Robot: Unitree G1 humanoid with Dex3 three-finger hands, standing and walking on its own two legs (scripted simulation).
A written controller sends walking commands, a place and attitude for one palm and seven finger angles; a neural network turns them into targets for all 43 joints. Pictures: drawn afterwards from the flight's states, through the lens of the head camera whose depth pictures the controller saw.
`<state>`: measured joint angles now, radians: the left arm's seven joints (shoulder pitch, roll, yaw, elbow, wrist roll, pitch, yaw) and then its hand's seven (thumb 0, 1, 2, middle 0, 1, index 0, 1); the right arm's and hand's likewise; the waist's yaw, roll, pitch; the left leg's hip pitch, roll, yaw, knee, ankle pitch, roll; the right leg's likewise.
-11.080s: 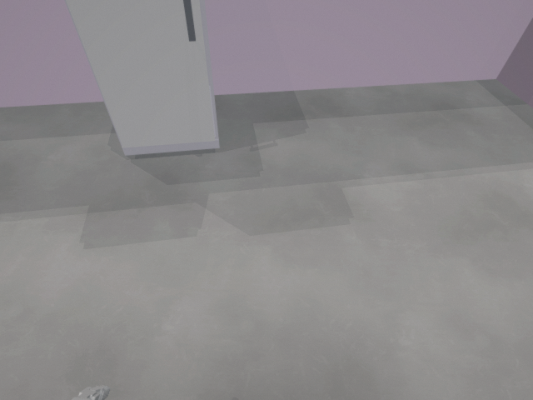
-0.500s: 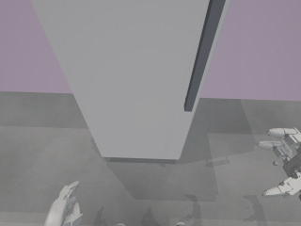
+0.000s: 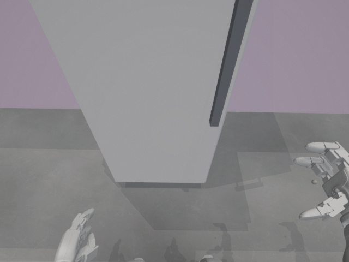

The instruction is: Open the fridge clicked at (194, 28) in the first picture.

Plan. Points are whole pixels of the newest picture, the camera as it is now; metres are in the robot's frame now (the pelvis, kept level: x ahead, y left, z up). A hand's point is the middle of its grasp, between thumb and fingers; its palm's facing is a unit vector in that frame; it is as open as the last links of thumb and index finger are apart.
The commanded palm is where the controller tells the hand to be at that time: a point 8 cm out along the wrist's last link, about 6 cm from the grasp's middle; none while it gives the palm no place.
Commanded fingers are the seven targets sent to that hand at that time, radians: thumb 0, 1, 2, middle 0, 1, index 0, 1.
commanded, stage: move the hooked fingers beside the handle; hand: right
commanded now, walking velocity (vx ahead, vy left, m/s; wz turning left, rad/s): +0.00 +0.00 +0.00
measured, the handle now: (224, 69) +0.57 -0.11 +0.14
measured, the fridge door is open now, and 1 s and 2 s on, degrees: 0 0 0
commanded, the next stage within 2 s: none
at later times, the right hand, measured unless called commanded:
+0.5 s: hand (285, 147) +0.37 -0.24 +0.07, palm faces -0.04 +1.00 +0.00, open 14.0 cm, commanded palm +0.35 -0.28 +0.07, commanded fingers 0.00 0.50 -0.30 0.30 1.20 0.30 1.20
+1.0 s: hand (265, 124) +0.43 -0.21 +0.07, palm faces -0.04 +1.00 +0.01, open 14.0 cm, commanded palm +0.42 -0.26 +0.07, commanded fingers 0.00 0.50 -0.30 0.30 1.20 0.30 1.20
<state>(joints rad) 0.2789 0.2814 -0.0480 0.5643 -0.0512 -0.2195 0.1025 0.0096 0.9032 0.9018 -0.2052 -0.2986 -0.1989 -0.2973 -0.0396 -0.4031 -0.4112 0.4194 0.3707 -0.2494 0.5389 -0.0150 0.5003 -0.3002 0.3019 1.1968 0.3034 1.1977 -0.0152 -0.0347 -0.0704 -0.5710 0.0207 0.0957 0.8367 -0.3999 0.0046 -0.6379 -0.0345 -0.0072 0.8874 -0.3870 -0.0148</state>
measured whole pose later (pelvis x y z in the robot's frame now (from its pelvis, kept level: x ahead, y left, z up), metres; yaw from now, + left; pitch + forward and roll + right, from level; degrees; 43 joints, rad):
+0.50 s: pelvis +0.01 -0.01 +0.00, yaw +1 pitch +11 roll +2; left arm 0.33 0.28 -0.03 0.59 -0.05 -0.13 0.08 0.01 0.90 0.90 -0.20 -0.30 -0.20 -0.30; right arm -0.29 -0.40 -0.37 0.61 0.29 -0.27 0.44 -0.02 0.50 -0.30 0.30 1.20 0.30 1.20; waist 0.03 -0.02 -0.08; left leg -0.64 0.02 0.07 0.85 -0.40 0.00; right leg -0.69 -0.04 -0.03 0.89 -0.40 -0.02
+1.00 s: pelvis +0.01 +0.00 -0.01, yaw +2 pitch +14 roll +2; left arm 0.33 0.27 -0.03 0.61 -0.04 -0.04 0.06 0.01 0.91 0.90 -0.20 -0.30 -0.20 -0.30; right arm -0.59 -0.42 -0.36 0.90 0.21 -0.34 0.37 -0.02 0.50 -0.30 0.30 1.20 0.30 1.20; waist 0.07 -0.01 -0.09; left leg -0.71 0.01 0.07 0.89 -0.41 0.00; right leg -0.76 -0.05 -0.03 0.93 -0.41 -0.02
